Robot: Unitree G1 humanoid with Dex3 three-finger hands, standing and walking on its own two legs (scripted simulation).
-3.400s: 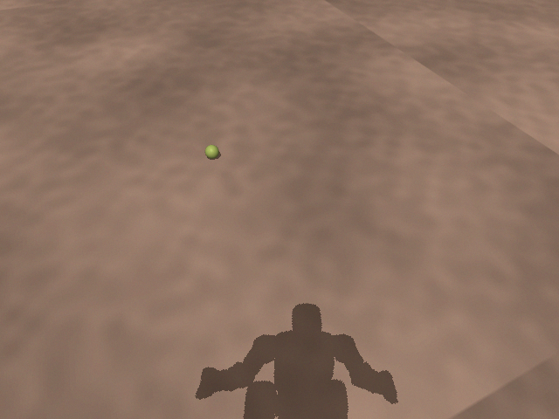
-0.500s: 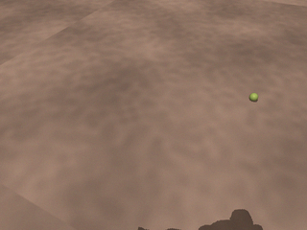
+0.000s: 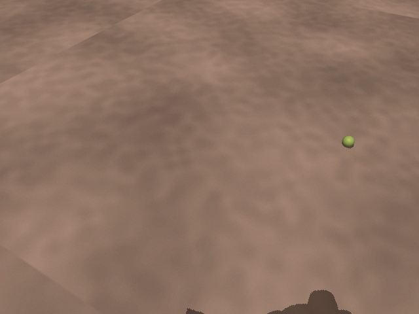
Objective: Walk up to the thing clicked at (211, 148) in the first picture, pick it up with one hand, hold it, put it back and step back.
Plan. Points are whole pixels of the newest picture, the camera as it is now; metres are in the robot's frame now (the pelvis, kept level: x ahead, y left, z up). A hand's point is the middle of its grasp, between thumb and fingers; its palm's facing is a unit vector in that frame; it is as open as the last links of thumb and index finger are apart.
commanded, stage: walk up
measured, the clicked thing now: (348, 141) +1.30 -0.94 -0.74
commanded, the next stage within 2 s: stand in 0.02 s
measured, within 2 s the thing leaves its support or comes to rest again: neither
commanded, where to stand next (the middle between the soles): +0.06 +0.01 m, yaw -5 degrees
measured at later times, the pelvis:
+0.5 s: pelvis -0.01 -0.01 +0.01, yaw -2 degrees
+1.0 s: pelvis +0.00 -0.02 +0.01, yaw -3 degrees
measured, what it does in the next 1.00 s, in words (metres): stands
